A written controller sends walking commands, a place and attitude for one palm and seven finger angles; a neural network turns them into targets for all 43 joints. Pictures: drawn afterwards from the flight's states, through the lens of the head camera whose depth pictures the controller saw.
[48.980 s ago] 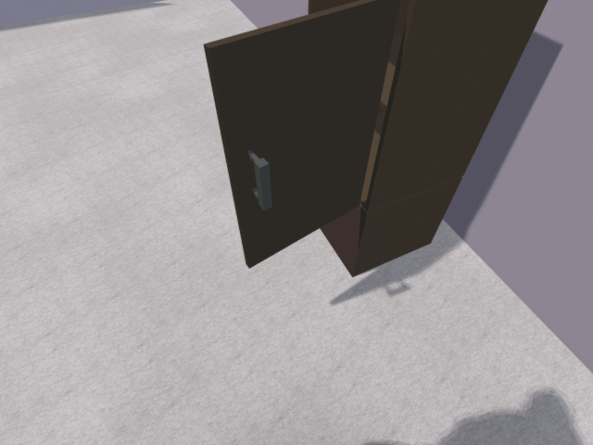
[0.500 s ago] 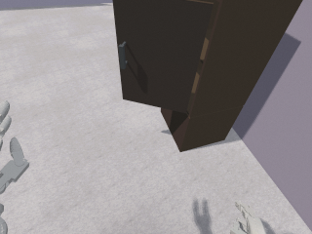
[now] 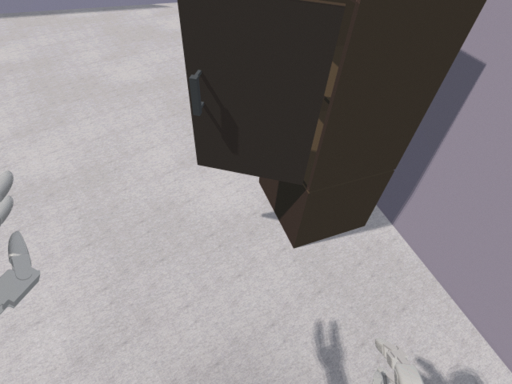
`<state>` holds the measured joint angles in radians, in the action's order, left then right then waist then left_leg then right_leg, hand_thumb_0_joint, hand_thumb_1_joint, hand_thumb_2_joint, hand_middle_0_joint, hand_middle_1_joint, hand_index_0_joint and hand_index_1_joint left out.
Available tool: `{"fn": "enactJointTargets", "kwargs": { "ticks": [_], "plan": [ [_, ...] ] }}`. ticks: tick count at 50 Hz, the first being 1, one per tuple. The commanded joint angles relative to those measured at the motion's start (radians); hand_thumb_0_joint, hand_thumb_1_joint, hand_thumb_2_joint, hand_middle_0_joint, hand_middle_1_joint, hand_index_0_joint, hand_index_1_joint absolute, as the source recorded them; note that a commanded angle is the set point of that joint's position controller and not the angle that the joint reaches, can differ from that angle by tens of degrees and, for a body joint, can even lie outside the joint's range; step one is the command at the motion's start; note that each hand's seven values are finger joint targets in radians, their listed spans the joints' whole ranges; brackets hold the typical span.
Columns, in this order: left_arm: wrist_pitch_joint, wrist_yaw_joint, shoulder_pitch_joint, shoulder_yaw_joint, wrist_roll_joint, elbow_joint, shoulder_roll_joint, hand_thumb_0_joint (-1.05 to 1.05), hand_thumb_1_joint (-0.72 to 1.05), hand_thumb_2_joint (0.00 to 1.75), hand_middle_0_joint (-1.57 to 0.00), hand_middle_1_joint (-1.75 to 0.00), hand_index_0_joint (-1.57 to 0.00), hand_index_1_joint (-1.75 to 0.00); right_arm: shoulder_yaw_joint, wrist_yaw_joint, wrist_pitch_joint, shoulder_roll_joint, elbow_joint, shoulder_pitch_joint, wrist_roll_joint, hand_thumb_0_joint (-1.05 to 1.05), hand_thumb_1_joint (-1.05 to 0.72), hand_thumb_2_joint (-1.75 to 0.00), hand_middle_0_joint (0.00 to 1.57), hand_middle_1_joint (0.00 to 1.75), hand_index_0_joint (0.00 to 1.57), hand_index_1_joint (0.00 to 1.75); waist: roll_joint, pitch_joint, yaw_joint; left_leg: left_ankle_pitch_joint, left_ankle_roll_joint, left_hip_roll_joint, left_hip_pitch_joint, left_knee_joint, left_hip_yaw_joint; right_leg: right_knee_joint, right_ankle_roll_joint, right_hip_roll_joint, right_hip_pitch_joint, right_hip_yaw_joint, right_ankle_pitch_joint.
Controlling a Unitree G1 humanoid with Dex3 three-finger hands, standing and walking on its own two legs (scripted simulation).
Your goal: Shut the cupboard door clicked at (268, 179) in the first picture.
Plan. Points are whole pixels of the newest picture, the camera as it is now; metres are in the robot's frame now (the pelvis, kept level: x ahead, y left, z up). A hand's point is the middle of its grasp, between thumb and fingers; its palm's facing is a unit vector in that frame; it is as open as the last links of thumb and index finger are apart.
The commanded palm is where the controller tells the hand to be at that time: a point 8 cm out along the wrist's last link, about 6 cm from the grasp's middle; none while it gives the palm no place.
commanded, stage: stop stepping back and stand still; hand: left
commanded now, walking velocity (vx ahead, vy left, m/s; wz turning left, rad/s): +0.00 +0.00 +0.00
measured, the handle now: (198, 92) +0.87 +0.21 -0.02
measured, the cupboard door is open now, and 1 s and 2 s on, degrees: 57 57 57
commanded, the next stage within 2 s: let the arm hang, fingers relaxed in 0.36 s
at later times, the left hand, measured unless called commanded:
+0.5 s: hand (32, 297) +0.19 +0.27 +0.13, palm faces +0.37 -0.81 -0.46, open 7.4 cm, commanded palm none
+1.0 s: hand out of the picture -0.05 +0.19 -0.17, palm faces +0.03 -0.98 -0.21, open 7.2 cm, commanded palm none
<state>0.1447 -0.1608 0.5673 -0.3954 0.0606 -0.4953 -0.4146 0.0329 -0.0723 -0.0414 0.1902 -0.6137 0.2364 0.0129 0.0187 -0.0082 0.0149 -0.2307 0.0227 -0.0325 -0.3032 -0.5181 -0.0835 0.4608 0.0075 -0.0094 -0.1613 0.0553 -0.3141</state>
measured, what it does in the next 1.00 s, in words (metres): stands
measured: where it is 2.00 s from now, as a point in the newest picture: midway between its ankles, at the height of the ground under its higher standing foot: outside the picture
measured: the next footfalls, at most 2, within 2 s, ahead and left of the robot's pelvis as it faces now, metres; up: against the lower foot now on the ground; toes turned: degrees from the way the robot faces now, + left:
none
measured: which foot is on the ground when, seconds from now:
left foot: down 0.00-1.00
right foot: down 0.00-1.00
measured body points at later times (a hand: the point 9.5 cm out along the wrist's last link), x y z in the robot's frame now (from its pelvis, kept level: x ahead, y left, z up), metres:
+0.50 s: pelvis -0.02 +0.00 +0.00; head -0.02 +0.00 +0.45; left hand +0.16 +0.31 +0.15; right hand +0.14 -0.23 -0.09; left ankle +0.03 +0.10 -0.74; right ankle -0.04 -0.11 -0.74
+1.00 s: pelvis -0.03 +0.00 +0.00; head -0.01 +0.01 +0.45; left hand -0.05 +0.24 -0.16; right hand -0.02 -0.25 -0.15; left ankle +0.03 +0.10 -0.74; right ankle -0.04 -0.11 -0.74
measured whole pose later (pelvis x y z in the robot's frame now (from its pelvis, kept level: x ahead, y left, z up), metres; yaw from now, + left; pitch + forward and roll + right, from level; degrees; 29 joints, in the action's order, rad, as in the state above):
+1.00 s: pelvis -0.03 +0.00 +0.00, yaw +2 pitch -1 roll -1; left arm -0.03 -0.01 0.33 -0.01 -0.01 1.06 -0.22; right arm 0.01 -0.01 0.03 0.20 -1.05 0.30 -0.02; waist 0.00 0.06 0.01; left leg -0.17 0.02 -0.03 -0.29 -0.48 -0.06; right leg 0.43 0.02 -0.01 -0.14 0.09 -0.27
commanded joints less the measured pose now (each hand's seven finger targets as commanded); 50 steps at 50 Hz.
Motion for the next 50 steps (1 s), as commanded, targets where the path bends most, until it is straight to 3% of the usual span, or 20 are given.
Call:
{"fn": "enactJointTargets", "kwargs": {
  "ticks": [1, 4, 10, 11, 12, 21, 22, 23, 24, 25, 27, 28, 31, 32, 34, 36, 38, 40, 44, 50],
  "plan": [
    [0.077, -0.031, -0.042, -0.156, -0.003, -0.221, -0.199, 0.00, 0.90, 0.90, -0.20, -0.30, -0.20, -0.30, -0.052, -0.015, -0.064, 0.133, 0.160, -0.105, -0.004, 0.00, -0.90, -0.90, 0.20, 0.30, 0.20, 0.30, -0.138, -0.082, -0.010, 0.064, -0.003, -0.089, 0.032, 0.145, 0.122, -0.077, -0.002, 0.059, 0.003, -0.065, 0.163],
    [0.077, -0.029, -0.040, -0.131, -0.003, -0.169, -0.162, 0.00, 0.90, 0.90, -0.20, -0.30, -0.20, -0.30, -0.053, -0.014, -0.065, 0.130, 0.158, -0.099, -0.002, 0.00, -0.90, -0.90, 0.20, 0.30, 0.20, 0.30, -0.119, -0.047, -0.007, -0.033, -0.004, -0.084, 0.010, 0.163, 0.121, -0.105, 0.000, 0.055, -0.020, -0.075, 0.105],
    [0.078, -0.025, -0.068, -0.107, -0.008, -0.160, -0.147, 0.00, 0.90, 0.90, -0.20, -0.30, -0.20, -0.30, -0.056, -0.015, -0.076, 0.137, 0.158, -0.102, -0.002, 0.00, -0.90, -0.90, 0.20, 0.30, 0.20, 0.30, -0.113, -0.053, -0.007, -0.078, -0.003, -0.085, 0.022, 0.192, 0.133, -0.114, -0.003, 0.043, -0.025, -0.065, 0.073],
    [0.076, -0.027, -0.068, -0.123, -0.009, -0.159, -0.167, 0.00, 0.90, 0.90, -0.20, -0.30, -0.20, -0.30, -0.056, -0.017, -0.080, 0.139, 0.157, -0.106, -0.004, 0.00, -0.90, -0.90, 0.20, 0.30, 0.20, 0.30, -0.116, -0.052, -0.010, -0.097, -0.003, -0.085, 0.016, 0.202, 0.138, -0.119, -0.003, 0.043, -0.024, -0.066, 0.062],
    [0.078, -0.025, -0.071, -0.100, -0.010, -0.168, -0.143, 0.00, 0.90, 0.90, -0.20, -0.30, -0.20, -0.30, -0.054, -0.017, -0.081, 0.132, 0.157, -0.103, -0.002, 0.00, -0.90, -0.90, 0.20, 0.30, 0.20, 0.30, -0.115, -0.056, -0.008, -0.093, -0.002, -0.084, 0.021, 0.202, 0.136, -0.113, -0.004, 0.042, -0.017, -0.061, 0.071],
    [0.074, -0.030, -0.082, -0.127, -0.012, -0.170, -0.175, 0.00, 0.90, 0.90, -0.20, -0.30, -0.20, -0.30, -0.057, -0.019, -0.083, 0.137, 0.152, -0.107, -0.007, 0.00, -0.90, -0.90, 0.20, 0.30, 0.20, 0.30, -0.098, -0.077, -0.012, -0.017, -0.009, -0.068, 0.060, 0.164, 0.117, -0.132, 0.002, 0.053, -0.029, -0.080, 0.105],
    [0.073, -0.028, -0.085, -0.107, -0.011, -0.167, -0.153, 0.00, 0.90, 0.90, -0.20, -0.30, -0.20, -0.30, -0.053, -0.018, -0.082, 0.130, 0.154, -0.103, -0.006, 0.00, -0.90, -0.90, 0.20, 0.30, 0.20, 0.30, -0.104, -0.068, -0.010, -0.008, -0.009, -0.068, 0.056, 0.163, 0.114, -0.128, 0.001, 0.053, -0.029, -0.074, 0.106],
    [-0.061, 0.117, -0.114, 0.308, -0.071, 0.598, 0.013, 0.00, 0.90, 0.90, -0.20, -0.30, -0.20, -0.30, -0.089, 0.077, -0.144, 0.318, -0.049, -0.175, 0.005, 0.00, -0.90, -0.90, 0.20, 0.30, 0.20, 0.30, -0.108, 0.024, 0.012, 0.267, 0.003, -0.101, -0.025, 0.007, 0.133, 0.021, 0.020, 0.116, -0.124, -0.006, 0.240],
    [-0.143, 0.141, -0.135, 0.287, -0.070, 0.623, 0.018, 0.00, 0.90, 0.90, -0.20, -0.30, -0.20, -0.30, -0.099, 0.080, -0.079, 0.284, -0.064, -0.096, 0.000, 0.00, -0.90, -0.90, 0.20, 0.30, 0.20, 0.30, -0.111, -0.046, 0.006, 0.284, -0.005, -0.102, 0.047, 0.017, 0.104, -0.004, 0.026, 0.108, -0.137, -0.064, 0.175],
    [-0.165, 0.148, -0.142, 0.290, -0.067, 0.612, 0.029, 0.00, 0.90, 0.90, -0.20, -0.30, -0.20, -0.30, -0.094, 0.076, -0.059, 0.274, -0.049, -0.083, -0.002, 0.00, -0.90, -0.90, 0.20, 0.30, 0.20, 0.30, -0.122, -0.028, 0.003, 0.220, 0.005, -0.115, 0.032, 0.027, 0.108, 0.005, 0.022, 0.098, -0.158, -0.051, 0.088],
    [-0.152, 0.157, -0.191, 0.300, -0.076, 0.699, 0.027, 0.00, 0.90, 0.90, -0.20, -0.30, -0.20, -0.30, -0.080, 0.075, -0.035, 0.267, -0.064, -0.073, -0.014, 0.00, -0.90, -0.90, 0.20, 0.30, 0.20, 0.30, -0.030, -0.050, -0.011, 0.216, 0.037, -0.126, -0.020, 0.043, 0.154, 0.050, 0.030, 0.075, -0.120, -0.039, 0.053],
    [-0.148, 0.159, -0.207, 0.307, -0.078, 0.748, 0.016, 0.00, 0.90, 0.90, -0.20, -0.30, -0.20, -0.30, -0.072, 0.075, -0.024, 0.268, -0.065, -0.083, -0.018, 0.00, -0.90, -0.90, 0.20, 0.30, 0.20, 0.30, 0.050, -0.054, -0.017, 0.188, 0.040, -0.116, -0.029, 0.043, 0.166, 0.032, 0.035, 0.078, -0.095, -0.049, 0.059],
    [-0.140, 0.155, -0.268, 0.324, -0.083, 0.918, -0.004, 0.00, 0.90, 0.90, -0.20, -0.30, -0.20, -0.30, -0.061, 0.075, 0.004, 0.240, -0.093, -0.074, -0.026, 0.00, -0.90, -0.90, 0.20, 0.30, 0.20, 0.30, 0.223, -0.050, -0.002, 0.174, 0.022, -0.060, 0.033, -0.023, 0.141, -0.025, 0.072, 0.145, -0.137, -0.121, 0.133],
    [-0.143, 0.151, -0.284, 0.334, -0.080, 0.974, 0.007, 0.00, 0.90, 0.90, -0.20, -0.30, -0.20, -0.30, -0.056, 0.075, 0.016, 0.220, -0.111, -0.064, -0.030, 0.00, -0.90, -0.90, 0.20, 0.30, 0.20, 0.30, 0.222, -0.044, 0.001, 0.166, 0.016, -0.042, 0.053, -0.040, 0.126, -0.036, 0.083, 0.165, -0.154, -0.131, 0.145],
    [-0.149, 0.144, -0.299, 0.352, -0.077, 1.072, 0.027, 0.00, 0.90, 0.90, -0.20, -0.30, -0.20, -0.30, -0.047, 0.075, 0.034, 0.188, -0.149, -0.048, -0.038, 0.00, -0.90, -0.90, 0.20, 0.30, 0.20, 0.30, 0.145, -0.045, 0.008, 0.174, 0.006, -0.032, 0.082, -0.025, 0.114, -0.041, 0.085, 0.168, -0.150, -0.137, 0.161],
    [-0.149, 0.139, -0.287, 0.360, -0.076, 1.163, 0.033, 0.00, 0.90, 0.90, -0.20, -0.30, -0.20, -0.30, -0.041, 0.074, 0.039, 0.186, -0.186, -0.040, -0.040, 0.00, -0.90, -0.90, 0.20, 0.30, 0.20, 0.30, -0.008, -0.065, 0.003, 0.224, 0.007, -0.054, 0.106, 0.024, 0.132, -0.031, 0.059, 0.138, -0.109, -0.117, 0.131],
    [-0.149, 0.137, -0.265, 0.364, -0.072, 1.253, 0.055, 0.00, 0.90, 0.90, -0.20, -0.30, -0.20, -0.30, -0.038, 0.068, 0.041, 0.166, -0.231, -0.043, -0.037, 0.00, -0.90, -0.90, 0.20, 0.30, 0.20, 0.30, -0.130, -0.042, -0.008, 0.165, 0.013, -0.068, 0.077, 0.077, 0.149, -0.053, 0.046, 0.117, -0.073, -0.112, 0.069],
    [-0.147, 0.136, -0.234, 0.351, -0.074, 1.325, 0.079, 0.00, 0.90, 0.90, -0.20, -0.30, -0.20, -0.30, -0.043, 0.060, 0.042, 0.151, -0.266, -0.030, -0.040, 0.00, -0.90, -0.90, 0.20, 0.30, 0.20, 0.30, -0.209, -0.037, -0.017, 0.096, 0.015, -0.069, 0.056, 0.110, 0.156, -0.073, 0.051, 0.108, -0.035, -0.104, 0.062],
    [-0.145, 0.140, -0.227, 0.353, -0.071, 1.432, 0.075, 0.00, 0.90, 0.90, -0.20, -0.30, -0.20, -0.30, -0.052, 0.049, 0.047, 0.148, -0.327, 0.003, -0.034, 0.00, -0.90, -0.90, 0.20, 0.30, 0.20, 0.30, -0.200, 0.004, -0.018, 0.018, 0.013, -0.076, 0.043, 0.145, 0.162, -0.119, 0.061, 0.106, -0.018, -0.103, 0.054],
    [-0.139, 0.140, -0.236, 0.362, -0.071, 1.537, 0.091, 0.00, 0.90, 0.90, -0.20, -0.30, -0.20, -0.30, -0.061, 0.041, 0.048, 0.148, -0.398, 0.061, -0.028, 0.00, -0.90, -0.90, 0.20, 0.30, 0.20, 0.30, -0.029, 0.069, -0.002, -0.026, 0.016, -0.081, 0.086, 0.176, 0.158, -0.170, 0.062, 0.108, -0.078, -0.105, -0.006]
  ]
}}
